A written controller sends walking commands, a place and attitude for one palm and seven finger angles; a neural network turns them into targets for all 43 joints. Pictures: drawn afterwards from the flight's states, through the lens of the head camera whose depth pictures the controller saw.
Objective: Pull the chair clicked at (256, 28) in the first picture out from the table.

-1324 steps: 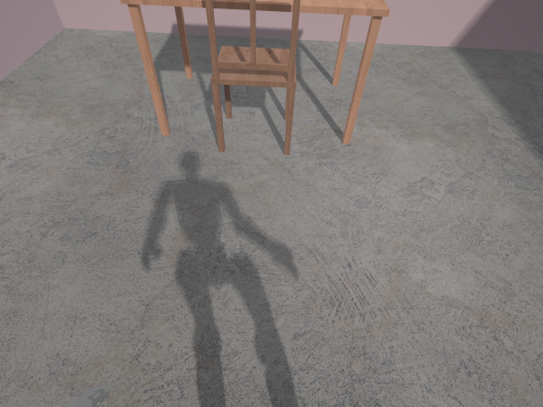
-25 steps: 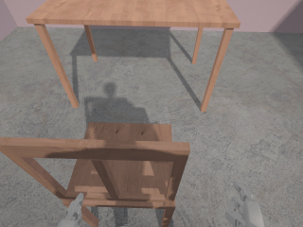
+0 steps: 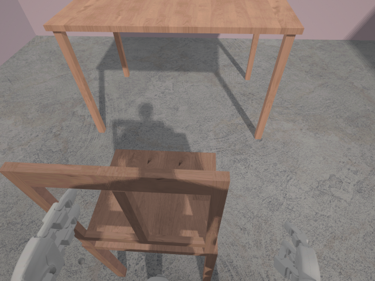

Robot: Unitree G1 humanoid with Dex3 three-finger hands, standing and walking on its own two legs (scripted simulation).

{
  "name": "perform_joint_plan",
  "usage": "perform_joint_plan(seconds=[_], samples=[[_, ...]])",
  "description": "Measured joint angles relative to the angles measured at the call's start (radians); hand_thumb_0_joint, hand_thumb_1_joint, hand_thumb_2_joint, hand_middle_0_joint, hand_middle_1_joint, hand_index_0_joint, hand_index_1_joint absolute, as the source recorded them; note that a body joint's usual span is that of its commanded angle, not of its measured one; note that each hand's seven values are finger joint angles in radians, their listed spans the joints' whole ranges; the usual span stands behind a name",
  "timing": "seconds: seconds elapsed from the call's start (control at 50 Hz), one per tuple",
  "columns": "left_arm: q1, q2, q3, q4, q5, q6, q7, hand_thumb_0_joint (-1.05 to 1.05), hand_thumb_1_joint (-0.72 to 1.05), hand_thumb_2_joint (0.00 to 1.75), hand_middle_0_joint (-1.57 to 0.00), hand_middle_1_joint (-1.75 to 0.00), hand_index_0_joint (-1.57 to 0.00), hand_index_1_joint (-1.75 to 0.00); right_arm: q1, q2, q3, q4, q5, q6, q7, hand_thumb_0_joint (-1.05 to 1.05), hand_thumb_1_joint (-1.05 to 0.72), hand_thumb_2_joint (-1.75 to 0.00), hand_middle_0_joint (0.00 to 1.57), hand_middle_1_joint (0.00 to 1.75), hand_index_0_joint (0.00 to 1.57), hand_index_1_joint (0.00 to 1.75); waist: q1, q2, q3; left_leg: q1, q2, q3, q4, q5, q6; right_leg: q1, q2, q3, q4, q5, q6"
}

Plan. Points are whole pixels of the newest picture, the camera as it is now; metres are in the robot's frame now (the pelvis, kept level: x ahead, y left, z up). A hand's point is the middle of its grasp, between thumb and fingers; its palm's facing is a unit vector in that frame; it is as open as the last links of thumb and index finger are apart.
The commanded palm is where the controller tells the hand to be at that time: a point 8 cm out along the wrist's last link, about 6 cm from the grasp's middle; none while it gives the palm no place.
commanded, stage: draw the hand back to the body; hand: left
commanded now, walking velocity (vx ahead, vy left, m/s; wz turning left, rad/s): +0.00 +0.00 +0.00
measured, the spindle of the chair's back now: (134, 216) +0.27 +0.15 -0.03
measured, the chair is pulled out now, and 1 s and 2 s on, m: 0.75 0.74 0.74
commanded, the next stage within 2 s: step back with the hand held close in 1.06 s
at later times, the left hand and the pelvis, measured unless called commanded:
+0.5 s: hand (19, 196) +0.20 +0.26 +0.18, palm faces +0.41 -0.79 -0.46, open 11.7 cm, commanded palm +0.15 +0.30 +0.21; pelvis +0.03 +0.01 +0.05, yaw +0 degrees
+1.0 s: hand (11, 168) +0.23 +0.27 +0.21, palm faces +0.43 -0.78 -0.46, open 7.5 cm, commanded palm +0.18 +0.31 +0.24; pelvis +0.03 +0.01 +0.06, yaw -2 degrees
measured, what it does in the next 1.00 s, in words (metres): rises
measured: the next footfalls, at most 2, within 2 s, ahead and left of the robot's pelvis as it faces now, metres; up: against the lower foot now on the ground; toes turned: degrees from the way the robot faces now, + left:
none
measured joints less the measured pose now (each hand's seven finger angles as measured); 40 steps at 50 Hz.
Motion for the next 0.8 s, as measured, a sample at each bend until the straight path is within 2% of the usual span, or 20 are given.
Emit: perform_joint_plan(seconds=[0.04, 0.08, 0.12, 0.16, 0.26, 0.42, 0.58, 0.8], samples=[[-0.009, 0.038, -0.005, -0.018, 0.089, 0.067, 0.089, -0.02, -0.48, 0.23, -0.01, -0.01, -0.07, -0.04, 0.012, -0.005, 0.004, 0.003, -0.015, 0.008, -0.020, 0.01, -0.90, -0.90, 0.20, 0.30, 0.20, 0.30, 0.018, -0.002, 0.006, 0.044, 0.009, 0.005, -0.033, 0.008, -0.003, 0.042, 0.009, 0.004, -0.037, 0.014, -0.003], [-0.005, 0.075, -0.017, -0.052, 0.163, 0.151, 0.175, -0.02, -0.44, 0.25, -0.02, -0.02, -0.10, -0.06, 0.020, -0.013, 0.015, 0.005, -0.026, 0.020, -0.034, 0.01, -0.90, -0.90, 0.20, 0.30, 0.20, 0.30, 0.022, 0.001, 0.017, 0.096, 0.013, 0.005, -0.075, 0.021, -0.004, 0.097, 0.013, 0.002, -0.087, 0.033, -0.003], [0.004, 0.086, -0.029, -0.075, 0.204, 0.209, 0.244, -0.02, -0.38, 0.28, -0.03, -0.03, -0.14, -0.09, 0.021, -0.020, 0.025, 0.006, -0.035, 0.027, -0.042, 0.01, -0.90, -0.90, 0.20, 0.30, 0.20, 0.30, 0.020, 0.007, 0.033, 0.146, 0.016, 0.008, -0.116, 0.036, -0.002, 0.149, 0.017, 0.003, -0.136, 0.052, -0.004], [0.005, 0.086, -0.034, -0.086, 0.225, 0.247, 0.289, -0.02, -0.32, 0.31, -0.04, -0.05, -0.17, -0.11, 0.019, -0.026, 0.031, 0.010, -0.040, 0.030, -0.049, 0.01, -0.90, -0.90, 0.20, 0.30, 0.20, 0.30, 0.021, 0.013, 0.051, 0.192, 0.017, 0.012, -0.156, 0.050, 0.000, 0.195, 0.019, 0.006, -0.182, 0.072, -0.003], [-0.037, 0.088, -0.008, -0.092, 0.244, 0.276, 0.355, -0.01, -0.16, 0.39, -0.06, -0.08, -0.21, -0.15, 0.016, -0.038, 0.043, 0.036, -0.051, 0.023, -0.052, 0.01, -0.90, -0.90, 0.20, 0.30, 0.20, 0.30, 0.037, 0.015, 0.094, 0.287, 0.010, 0.022, -0.250, 0.087, 0.005, 0.289, 0.012, 0.010, -0.276, 0.111, 0.003], [-0.124, 0.068, 0.058, -0.089, 0.249, 0.258, 0.399, -0.01, 0.12, 0.52, -0.10, -0.14, -0.21, -0.19, -0.003, -0.047, 0.051, 0.083, -0.062, 0.008, -0.032, 0.01, -0.90, -0.90, 0.20, 0.30, 0.20, 0.30, 0.055, 0.011, 0.130, 0.404, -0.009, 0.035, -0.369, 0.130, 0.014, 0.400, -0.006, 0.016, -0.384, 0.149, 0.013], [-0.219, 0.070, 0.141, -0.111, 0.250, 0.213, 0.403, 0.00, 0.41, 0.66, -0.14, -0.20, -0.17, -0.21, -0.039, -0.042, 0.043, 0.101, -0.065, 0.026, -0.003, 0.01, -0.90, -0.90, 0.20, 0.30, 0.20, 0.30, 0.049, 0.007, 0.129, 0.494, -0.016, 0.057, -0.455, 0.151, 0.019, 0.478, -0.015, 0.034, -0.461, 0.172, 0.020], [-0.281, 0.083, 0.206, -0.094, 0.240, 0.200, 0.388, 0.00, 0.77, 0.84, -0.19, -0.27, -0.20, -0.28, -0.049, -0.053, 0.026, 0.102, -0.066, 0.071, 0.023, 0.01, -0.90, -0.90, 0.20, 0.30, 0.20, 0.30, 0.044, -0.001, 0.154, 0.545, -0.013, 0.072, -0.519, 0.173, 0.020, 0.525, -0.012, 0.046, -0.530, 0.202, 0.022]])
